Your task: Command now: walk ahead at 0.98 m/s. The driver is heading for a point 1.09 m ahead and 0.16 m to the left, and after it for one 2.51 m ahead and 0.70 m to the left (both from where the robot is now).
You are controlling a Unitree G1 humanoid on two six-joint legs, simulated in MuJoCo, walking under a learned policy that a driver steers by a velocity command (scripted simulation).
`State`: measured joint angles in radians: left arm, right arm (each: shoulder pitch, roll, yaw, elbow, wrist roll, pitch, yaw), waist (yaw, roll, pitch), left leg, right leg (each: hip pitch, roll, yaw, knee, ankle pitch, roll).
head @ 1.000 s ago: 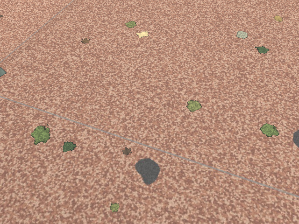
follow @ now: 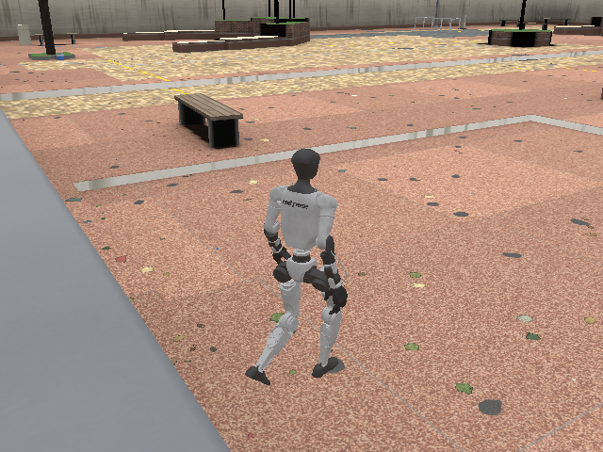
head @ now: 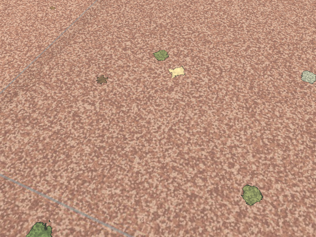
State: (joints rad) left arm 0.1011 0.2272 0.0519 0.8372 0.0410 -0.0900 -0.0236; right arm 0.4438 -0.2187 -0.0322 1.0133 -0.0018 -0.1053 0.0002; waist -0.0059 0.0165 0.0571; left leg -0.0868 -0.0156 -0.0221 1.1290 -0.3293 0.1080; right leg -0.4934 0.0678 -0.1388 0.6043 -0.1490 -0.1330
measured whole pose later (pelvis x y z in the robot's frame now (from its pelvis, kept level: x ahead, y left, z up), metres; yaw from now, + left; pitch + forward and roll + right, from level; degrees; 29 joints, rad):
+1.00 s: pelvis +0.94 +0.02 +0.01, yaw +2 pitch +0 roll -1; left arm 0.18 0.27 0.04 0.87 0.05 -0.09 -0.01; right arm 0.36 -0.24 -0.03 0.96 0.00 -0.09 -0.01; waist -0.02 0.02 0.05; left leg -0.27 0.00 -0.04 1.29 -0.29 0.11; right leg -0.35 0.06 -0.15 0.53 -0.19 -0.11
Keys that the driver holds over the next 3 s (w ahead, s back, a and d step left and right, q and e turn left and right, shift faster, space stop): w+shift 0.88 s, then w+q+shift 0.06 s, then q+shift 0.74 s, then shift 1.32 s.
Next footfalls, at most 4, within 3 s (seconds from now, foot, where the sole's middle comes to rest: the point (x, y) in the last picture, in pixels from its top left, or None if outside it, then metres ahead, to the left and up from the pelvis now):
0.40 left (136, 196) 0.60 0.12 -0.75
0.88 right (168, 115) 1.05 -0.04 -0.75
1.30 left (140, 73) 1.35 0.12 -0.75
1.82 right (170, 58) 1.49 -0.06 -0.75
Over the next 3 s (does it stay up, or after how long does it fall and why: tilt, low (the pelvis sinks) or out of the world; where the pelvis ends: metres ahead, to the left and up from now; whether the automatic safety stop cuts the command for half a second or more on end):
stays up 1.39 -0.03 0.02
